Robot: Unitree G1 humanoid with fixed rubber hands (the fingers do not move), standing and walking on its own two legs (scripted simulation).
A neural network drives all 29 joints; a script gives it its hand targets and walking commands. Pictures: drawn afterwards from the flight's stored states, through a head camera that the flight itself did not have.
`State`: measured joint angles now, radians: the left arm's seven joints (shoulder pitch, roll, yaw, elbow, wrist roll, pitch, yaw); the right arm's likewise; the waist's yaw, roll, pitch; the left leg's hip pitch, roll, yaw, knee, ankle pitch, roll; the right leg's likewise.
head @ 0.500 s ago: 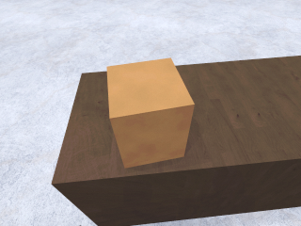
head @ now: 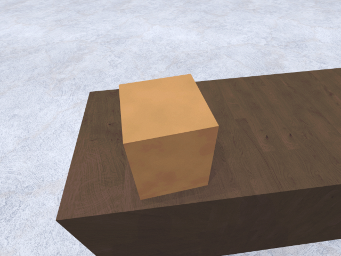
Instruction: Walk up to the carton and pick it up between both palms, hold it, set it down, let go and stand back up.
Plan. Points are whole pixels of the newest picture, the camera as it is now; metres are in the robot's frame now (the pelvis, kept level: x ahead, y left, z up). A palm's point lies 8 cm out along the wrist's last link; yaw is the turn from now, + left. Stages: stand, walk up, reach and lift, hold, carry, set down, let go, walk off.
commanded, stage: walk up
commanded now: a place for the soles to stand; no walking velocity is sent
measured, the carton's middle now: (165, 137) +0.44 +0.04 +0.04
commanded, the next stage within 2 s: reach and lift in 1.00 s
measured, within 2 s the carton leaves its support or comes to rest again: neither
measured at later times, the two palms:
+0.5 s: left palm out of the picture +0.12 +0.25 -0.11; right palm out of the picture +0.08 -0.24 -0.12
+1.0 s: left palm out of the picture +0.11 +0.25 -0.11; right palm out of the picture +0.04 -0.24 -0.12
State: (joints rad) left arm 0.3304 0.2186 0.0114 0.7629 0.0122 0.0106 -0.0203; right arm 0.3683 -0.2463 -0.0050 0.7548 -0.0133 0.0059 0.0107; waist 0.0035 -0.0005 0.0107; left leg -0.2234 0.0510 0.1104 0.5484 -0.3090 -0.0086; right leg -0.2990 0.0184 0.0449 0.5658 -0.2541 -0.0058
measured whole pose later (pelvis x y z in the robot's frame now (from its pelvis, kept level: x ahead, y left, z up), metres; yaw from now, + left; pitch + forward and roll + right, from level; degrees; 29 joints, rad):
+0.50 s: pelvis +0.03 +0.01 +0.00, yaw -2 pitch -1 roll +1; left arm 0.28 0.23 0.00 0.75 0.01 0.01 0.00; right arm 0.33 -0.25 0.01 0.74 0.00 0.02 0.00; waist -0.01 0.00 0.02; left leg -0.16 0.05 0.15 0.55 -0.36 0.00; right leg -0.26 0.02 0.08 0.59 -0.30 0.01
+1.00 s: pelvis +0.02 +0.01 +0.00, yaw -5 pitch -2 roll +1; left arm 0.29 0.22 0.00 0.79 0.01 0.01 0.01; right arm 0.36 -0.26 0.01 0.78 -0.01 0.03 0.00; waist -0.01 0.00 0.04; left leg -0.14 0.06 0.18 0.53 -0.35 0.00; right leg -0.27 0.03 0.12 0.58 -0.28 0.01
